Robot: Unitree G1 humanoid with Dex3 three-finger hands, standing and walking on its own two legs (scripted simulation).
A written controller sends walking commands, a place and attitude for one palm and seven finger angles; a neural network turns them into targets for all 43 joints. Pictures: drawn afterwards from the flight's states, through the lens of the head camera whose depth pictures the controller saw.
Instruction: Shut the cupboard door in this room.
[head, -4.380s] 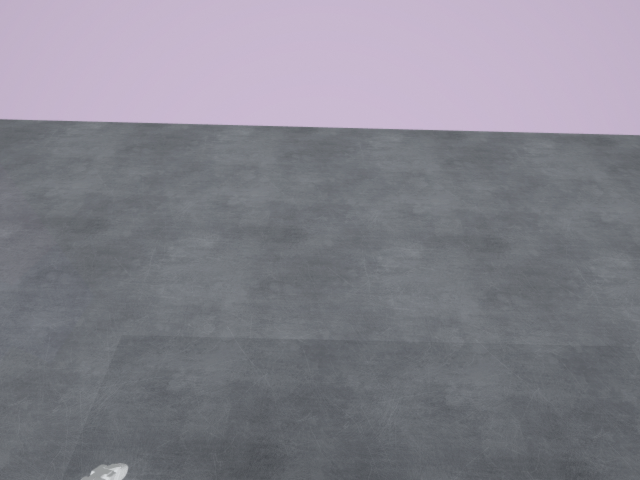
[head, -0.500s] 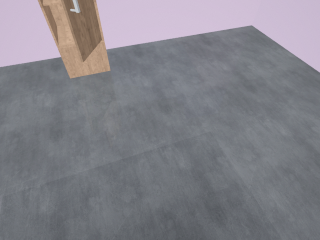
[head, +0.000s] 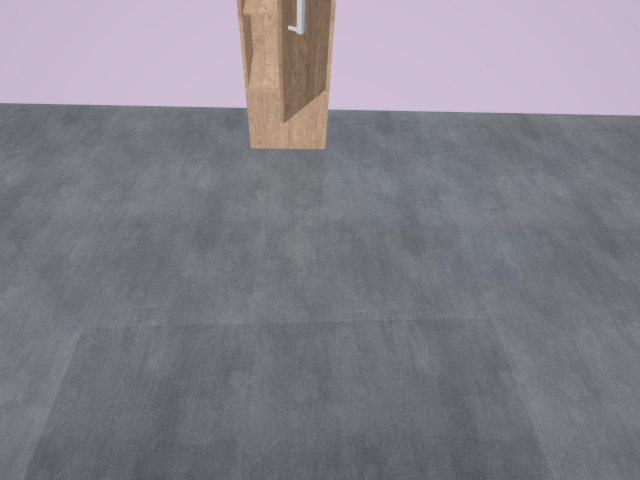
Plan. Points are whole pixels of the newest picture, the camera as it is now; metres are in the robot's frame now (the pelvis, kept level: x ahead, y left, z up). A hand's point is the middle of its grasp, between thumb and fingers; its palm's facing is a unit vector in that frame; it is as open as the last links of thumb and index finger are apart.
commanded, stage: turn or walk to find it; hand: left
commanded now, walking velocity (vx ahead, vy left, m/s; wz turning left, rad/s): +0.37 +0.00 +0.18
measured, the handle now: (295, 10) +1.51 +0.21 +0.01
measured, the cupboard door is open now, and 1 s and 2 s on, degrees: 57 57 57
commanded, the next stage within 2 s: stand and wait in 0.66 s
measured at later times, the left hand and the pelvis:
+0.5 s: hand (217, 408) +0.25 +0.18 -0.17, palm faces +0.07 -0.98 -0.20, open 7.4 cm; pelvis +0.17 -0.01 -0.02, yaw +4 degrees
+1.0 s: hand (212, 409) +0.25 +0.19 -0.19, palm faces +0.19 -0.98 -0.10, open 7.4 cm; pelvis +0.33 +0.05 -0.01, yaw +5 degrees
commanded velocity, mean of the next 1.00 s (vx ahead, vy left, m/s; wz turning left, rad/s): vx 0.24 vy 0.00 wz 0.07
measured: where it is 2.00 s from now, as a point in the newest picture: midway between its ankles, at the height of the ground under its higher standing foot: (307, 433)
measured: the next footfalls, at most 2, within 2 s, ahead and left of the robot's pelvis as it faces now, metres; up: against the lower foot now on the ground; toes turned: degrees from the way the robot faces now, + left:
left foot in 0.02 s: +0.04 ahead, +0.13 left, +0.00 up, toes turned +7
right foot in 0.46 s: +0.30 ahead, -0.10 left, +0.00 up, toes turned -6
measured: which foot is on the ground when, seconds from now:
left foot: up 0.00-0.00, down 0.02-0.46, up 0.48-0.88, down 0.90-1.00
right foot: down 0.00-0.02, up 0.04-0.44, down 0.46-0.92, up 0.94-1.00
